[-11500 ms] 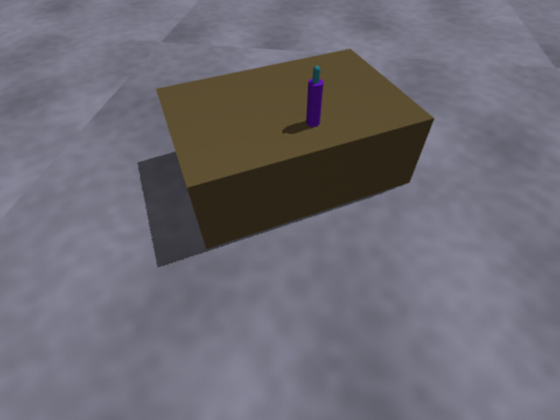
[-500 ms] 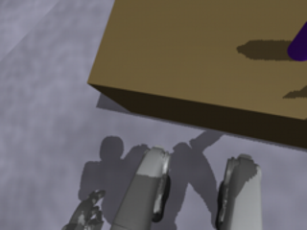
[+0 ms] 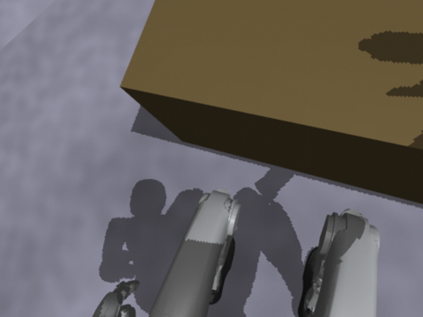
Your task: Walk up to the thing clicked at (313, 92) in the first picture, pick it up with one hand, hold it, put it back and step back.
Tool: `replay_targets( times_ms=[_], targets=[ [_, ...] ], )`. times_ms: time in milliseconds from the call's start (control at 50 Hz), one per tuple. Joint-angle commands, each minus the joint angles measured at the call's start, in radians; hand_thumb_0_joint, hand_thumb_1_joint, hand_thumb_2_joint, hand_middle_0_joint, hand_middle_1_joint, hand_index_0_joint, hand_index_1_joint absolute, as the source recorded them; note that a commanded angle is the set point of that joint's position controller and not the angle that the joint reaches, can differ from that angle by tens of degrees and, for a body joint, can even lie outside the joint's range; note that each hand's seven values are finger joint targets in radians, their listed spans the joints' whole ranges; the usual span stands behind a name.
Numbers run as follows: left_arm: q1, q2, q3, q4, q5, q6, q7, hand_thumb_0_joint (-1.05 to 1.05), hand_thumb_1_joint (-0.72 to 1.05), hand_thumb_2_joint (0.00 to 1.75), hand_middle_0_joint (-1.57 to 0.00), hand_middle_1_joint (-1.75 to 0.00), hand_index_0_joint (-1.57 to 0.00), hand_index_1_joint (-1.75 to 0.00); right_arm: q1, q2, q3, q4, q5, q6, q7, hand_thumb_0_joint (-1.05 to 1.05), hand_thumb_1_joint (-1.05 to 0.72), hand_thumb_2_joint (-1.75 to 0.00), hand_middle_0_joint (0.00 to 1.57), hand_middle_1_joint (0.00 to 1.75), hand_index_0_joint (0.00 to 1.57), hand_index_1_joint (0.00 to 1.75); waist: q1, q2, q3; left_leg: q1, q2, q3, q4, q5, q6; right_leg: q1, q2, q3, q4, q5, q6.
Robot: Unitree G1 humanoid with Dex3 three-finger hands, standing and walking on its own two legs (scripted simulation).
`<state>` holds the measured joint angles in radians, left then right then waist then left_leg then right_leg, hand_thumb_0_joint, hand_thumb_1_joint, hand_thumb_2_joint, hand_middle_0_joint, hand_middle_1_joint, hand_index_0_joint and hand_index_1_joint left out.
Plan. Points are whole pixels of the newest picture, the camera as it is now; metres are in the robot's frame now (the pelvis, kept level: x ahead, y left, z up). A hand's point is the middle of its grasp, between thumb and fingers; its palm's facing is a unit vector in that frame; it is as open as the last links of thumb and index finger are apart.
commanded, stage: close in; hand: right
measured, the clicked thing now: out of the picture +0.58 -0.29 +0.08
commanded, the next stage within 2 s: rest palm in 0.16 s
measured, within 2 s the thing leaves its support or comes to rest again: leaves its support in 1.64 s
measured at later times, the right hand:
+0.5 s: hand out of the picture +0.56 -0.29 +0.05, palm faces +0.30 +0.95 -0.03, open 17.2 cm
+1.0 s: hand out of the picture +0.58 -0.29 +0.05, palm faces +0.32 +0.95 -0.04, open 12.5 cm
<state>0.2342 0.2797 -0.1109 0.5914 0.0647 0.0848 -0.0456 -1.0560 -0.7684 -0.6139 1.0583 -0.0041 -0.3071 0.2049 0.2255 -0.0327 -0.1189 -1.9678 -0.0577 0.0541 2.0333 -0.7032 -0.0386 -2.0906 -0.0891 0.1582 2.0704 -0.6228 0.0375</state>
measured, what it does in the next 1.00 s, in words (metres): stands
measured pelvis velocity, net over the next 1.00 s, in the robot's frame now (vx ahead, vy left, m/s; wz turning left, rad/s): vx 0.01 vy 0.00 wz -0.01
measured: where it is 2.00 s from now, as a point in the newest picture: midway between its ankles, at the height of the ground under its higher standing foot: (261, 289)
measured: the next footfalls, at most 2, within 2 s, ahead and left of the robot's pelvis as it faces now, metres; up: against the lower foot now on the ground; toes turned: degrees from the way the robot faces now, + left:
none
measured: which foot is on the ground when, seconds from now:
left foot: down 0.00-1.00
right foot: down 0.00-1.00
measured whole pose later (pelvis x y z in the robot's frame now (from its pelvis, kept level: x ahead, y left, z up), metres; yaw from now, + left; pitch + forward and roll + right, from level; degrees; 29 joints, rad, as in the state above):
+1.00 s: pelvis +0.01 +0.00 +0.00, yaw -1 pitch +37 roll +6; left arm 0.22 0.28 -0.08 0.61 0.07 0.11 -0.04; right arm -1.09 -0.71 -0.57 1.05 -0.01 -0.32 0.12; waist 0.22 -0.03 -0.11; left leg -1.96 -0.06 0.05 2.03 -0.73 -0.03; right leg -2.08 -0.09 0.15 2.06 -0.64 0.05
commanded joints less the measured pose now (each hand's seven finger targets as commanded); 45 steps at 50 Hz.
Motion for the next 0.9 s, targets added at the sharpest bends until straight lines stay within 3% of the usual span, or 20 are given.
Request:
replay_targets(
  times_ms=[0,20,60,80,200,260,300,340,400,480,560,580,620,660,740,880],
  targets=[
    [0.172,0.217,0.08,-0.035,-0.002,-0.011,0.014,0.0,0.91,0.89,-0.19,-0.3,-0.2,-0.29,-0.302,-0.26,-0.007,-0.18,0.031,-0.063,-0.007,0.0,0.49,-0.03,0.05,0.04,0.05,0.04,-0.012,-0.195,-0.577,0.273,-0.01,0.058,-0.26,0.178,0.065,0.478,0.013,-0.068,-0.225,0.073,-0.078],
    [0.178,0.227,0.085,-0.041,-0.002,-0.009,0.015,0.0,0.92,0.89,-0.19,-0.3,-0.2,-0.29,-0.313,-0.279,-0.022,-0.197,0.032,-0.067,-0.01,0.0,0.49,-0.03,0.05,0.04,0.04,0.04,-0.016,-0.192,-0.603,0.283,-0.008,0.057,-0.252,0.207,0.064,0.5,0.011,-0.069,-0.218,0.104,-0.076],
    [0.18,0.226,0.091,-0.048,0.001,-0.007,0.014,0.0,0.92,0.89,-0.19,-0.3,-0.2,-0.29,-0.307,-0.263,-0.01,-0.199,0.036,-0.068,-0.009,0.0,0.51,-0.03,0.05,0.04,0.04,0.04,-0.015,-0.194,-0.647,0.324,-0.008,0.05,-0.254,0.255,0.061,0.515,0.01,-0.076,-0.206,0.15,-0.078],
    [0.178,0.229,0.093,-0.044,0.002,-0.008,0.014,0.0,0.92,0.89,-0.19,-0.3,-0.2,-0.29,-0.339,-0.25,-0.002,-0.207,0.038,-0.073,-0.008,0.0,0.51,-0.04,0.05,0.04,0.04,0.04,-0.006,-0.201,-0.636,0.309,-0.008,0.052,-0.252,0.241,0.061,0.508,0.011,-0.072,-0.207,0.137,-0.078],
    [0.188,0.228,0.107,-0.028,0.005,-0.008,0.02,0.0,0.91,0.89,-0.19,-0.3,-0.2,-0.3,-0.382,-0.241,0.012,-0.29,0.035,-0.088,-0.026,0.0,0.47,-0.04,0.05,0.04,0.04,0.04,-0.028,-0.272,-0.723,0.307,-0.005,0.046,-0.244,0.257,0.068,0.607,0.009,-0.077,-0.218,0.176,-0.067],
    [0.195,0.221,0.112,-0.017,0.008,-0.005,0.021,0.0,0.85,0.94,-0.19,-0.28,-0.17,-0.3,-0.371,-0.205,0.024,-0.29,0.037,-0.083,-0.034,0.0,0.47,-0.03,0.07,0.03,0.06,0.03,-0.022,-0.246,-0.74,0.34,-0.006,0.043,-0.253,0.305,0.062,0.618,0.004,-0.079,-0.205,0.223,-0.068],
    [0.191,0.217,0.112,-0.014,0.01,-0.002,0.022,0.0,0.85,0.94,-0.19,-0.28,-0.17,-0.3,-0.38,-0.221,0.019,-0.308,0.034,-0.085,-0.04,0.0,0.5,0.0,0.11,0.02,0.09,0.02,-0.032,-0.261,-0.748,0.357,-0.006,0.035,-0.256,0.32,0.062,0.62,0.003,-0.085,-0.205,0.238,-0.068],
    [0.177,0.215,0.117,-0.008,0.009,-0.001,0.022,0.0,0.85,0.93,-0.19,-0.29,-0.17,-0.3,-0.338,-0.172,0.037,-0.261,0.039,-0.077,-0.041,0.0,0.52,0.0,0.11,0.01,0.1,0.01,-0.032,-0.235,-0.723,0.351,-0.008,0.034,-0.259,0.308,0.062,0.605,0.003,-0.085,-0.205,0.225,-0.069],
    [0.171,0.213,0.116,-0.002,0.008,0.0,0.025,0.0,0.89,0.91,-0.19,-0.3,-0.19,-0.3,-0.353,-0.212,0.021,-0.277,0.035,-0.086,-0.046,0.0,0.52,0.0,0.24,0.04,0.22,0.04,-0.031,-0.237,-0.697,0.347,-0.007,0.037,-0.262,0.279,0.064,0.573,0.005,-0.083,-0.216,0.186,-0.068],
    [0.171,0.208,0.117,-0.004,0.008,0.0,0.027,0.0,0.9,0.91,-0.19,-0.3,-0.19,-0.3,-0.341,-0.197,0.022,-0.255,0.04,-0.091,-0.047,0.0,0.52,0.0,0.29,0.08,0.27,0.08,-0.021,-0.186,-0.692,0.367,-0.009,0.035,-0.272,0.293,0.059,0.547,0.005,-0.084,-0.205,0.188,-0.075],
    [0.17,0.212,0.118,-0.005,0.009,0.0,0.026,0.0,0.9,0.91,-0.19,-0.3,-0.19,-0.3,-0.377,-0.197,0.033,-0.258,0.036,-0.092,-0.049,0.0,0.51,0.0,0.36,0.14,0.34,0.14,-0.022,-0.223,-0.698,0.334,-0.009,0.037,-0.264,0.286,0.065,0.578,0.005,-0.081,-0.208,0.197,-0.072],
    [0.181,0.214,0.118,0.008,0.013,0.001,0.026,0.0,0.9,0.91,-0.19,-0.3,-0.19,-0.3,-0.346,-0.18,0.04,-0.206,0.032,-0.088,-0.048,0.0,0.51,-0.01,0.39,0.17,0.37,0.17,-0.003,-0.201,-0.668,0.346,-0.009,0.041,-0.266,0.306,0.059,0.564,0.005,-0.08,-0.198,0.207,-0.072],
    [0.184,0.216,0.117,0.001,0.014,0.002,0.023,0.0,0.9,0.91,-0.2,-0.3,-0.19,-0.3,-0.354,-0.204,0.019,-0.219,0.035,-0.091,-0.052,0.0,0.49,-0.03,0.4,0.19,0.39,0.19,-0.017,-0.187,-0.699,0.369,-0.009,0.037,-0.261,0.299,0.058,0.536,0.006,-0.084,-0.192,0.194,-0.075],
    [0.183,0.217,0.118,0.0,0.014,0.007,0.022,0.0,0.91,0.9,-0.19,-0.3,-0.2,-0.3,-0.369,-0.206,0.028,-0.237,0.025,-0.095,-0.05,0.0,0.46,-0.08,0.47,0.25,0.46,0.25,-0.021,-0.227,-0.707,0.34,-0.008,0.045,-0.248,0.289,0.064,0.576,0.006,-0.081,-0.209,0.203,-0.068],
    [0.184,0.222,0.119,0.002,0.014,0.009,0.022,0.0,0.91,0.9,-0.19,-0.3,-0.19,-0.3,-0.426,-0.188,0.045,-0.241,0.024,-0.096,-0.06,0.0,0.41,-0.17,0.6,0.36,0.59,0.37,-0.01,-0.257,-0.69,0.287,-0.007,0.053,-0.24,0.255,0.07,0.597,0.008,-0.071,-0.222,0.178,-0.064],
    [0.194,0.221,0.113,-0.002,0.013,0.016,0.023,0.0,0.9,0.91,-0.19,-0.3,-0.19,-0.3,-0.453,-0.232,0.028,-0.264,0.015,-0.09,-0.084,0.0,0.28,-0.31,0.85,0.57,0.84,0.57,-0.017,-0.273,-0.727,0.308,-0.004,0.051,-0.241,0.27,0.07,0.616,0.009,-0.074,-0.221,0.198,-0.063]
  ],
)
